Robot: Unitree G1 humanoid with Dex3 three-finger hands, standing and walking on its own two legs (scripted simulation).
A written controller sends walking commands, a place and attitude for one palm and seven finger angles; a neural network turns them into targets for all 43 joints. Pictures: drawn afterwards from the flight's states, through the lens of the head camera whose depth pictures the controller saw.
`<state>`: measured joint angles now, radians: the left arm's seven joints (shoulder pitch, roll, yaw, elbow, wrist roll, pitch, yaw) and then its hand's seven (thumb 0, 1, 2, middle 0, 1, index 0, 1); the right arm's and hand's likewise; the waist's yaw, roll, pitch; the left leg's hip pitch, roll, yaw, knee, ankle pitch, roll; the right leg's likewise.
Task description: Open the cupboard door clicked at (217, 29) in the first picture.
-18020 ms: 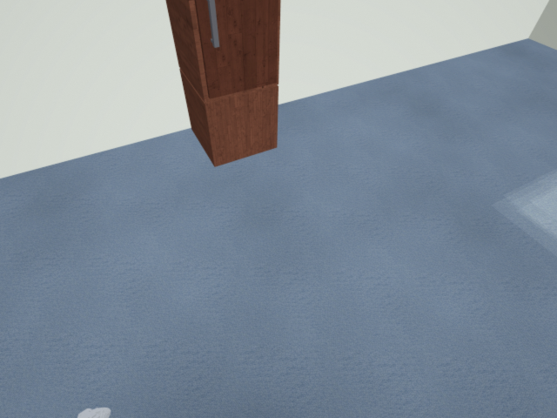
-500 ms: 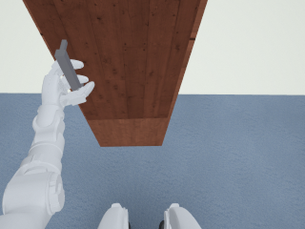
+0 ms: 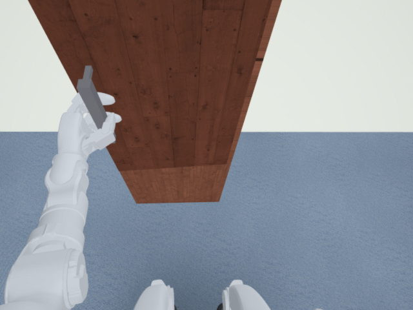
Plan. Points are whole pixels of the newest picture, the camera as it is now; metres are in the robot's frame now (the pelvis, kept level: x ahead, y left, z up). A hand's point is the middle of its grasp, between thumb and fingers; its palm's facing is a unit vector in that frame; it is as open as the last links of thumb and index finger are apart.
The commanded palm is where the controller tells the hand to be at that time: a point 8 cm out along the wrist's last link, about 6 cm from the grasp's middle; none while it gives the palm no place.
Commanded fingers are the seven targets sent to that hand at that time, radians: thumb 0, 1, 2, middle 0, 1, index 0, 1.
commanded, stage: pull the door open along its arc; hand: left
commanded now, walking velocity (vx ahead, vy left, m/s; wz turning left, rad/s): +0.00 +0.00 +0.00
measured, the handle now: (100, 108) +0.50 +0.20 +0.06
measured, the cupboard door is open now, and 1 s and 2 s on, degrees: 4 49 50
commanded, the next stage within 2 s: open thumb and fingers to let go in 0.80 s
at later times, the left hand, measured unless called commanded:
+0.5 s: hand (154, 208) +0.29 +0.08 +0.06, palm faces +0.30 -0.95 +0.07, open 6.3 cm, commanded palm +0.22 +0.16 +0.06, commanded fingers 0.00 0.90 0.90 -0.40 -1.35 -0.40 -1.35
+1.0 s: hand (186, 228) +0.25 +0.03 +0.06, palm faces +0.40 -0.92 -0.02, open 6.5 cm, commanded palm +0.21 +0.08 +0.06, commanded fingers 0.00 0.48 0.72 -0.37 -1.30 -0.37 -1.30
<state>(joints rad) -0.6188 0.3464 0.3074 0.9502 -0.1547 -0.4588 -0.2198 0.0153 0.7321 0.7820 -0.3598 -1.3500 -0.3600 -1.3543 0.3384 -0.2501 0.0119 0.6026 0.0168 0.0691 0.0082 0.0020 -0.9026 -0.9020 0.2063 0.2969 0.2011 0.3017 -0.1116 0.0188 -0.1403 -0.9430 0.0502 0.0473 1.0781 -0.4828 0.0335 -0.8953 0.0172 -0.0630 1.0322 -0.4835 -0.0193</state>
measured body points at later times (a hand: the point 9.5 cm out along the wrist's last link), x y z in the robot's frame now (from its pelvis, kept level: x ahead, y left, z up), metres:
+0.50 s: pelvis +0.01 -0.01 +0.01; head +0.06 -0.01 +0.46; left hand +0.26 +0.13 +0.06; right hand +0.21 -0.22 -0.07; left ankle +0.01 +0.10 -0.66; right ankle +0.00 -0.11 -0.66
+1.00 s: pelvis +0.02 -0.07 +0.00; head +0.06 -0.09 +0.45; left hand +0.23 +0.08 +0.06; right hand +0.21 -0.29 -0.09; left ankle +0.02 +0.10 -0.66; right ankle +0.00 -0.11 -0.66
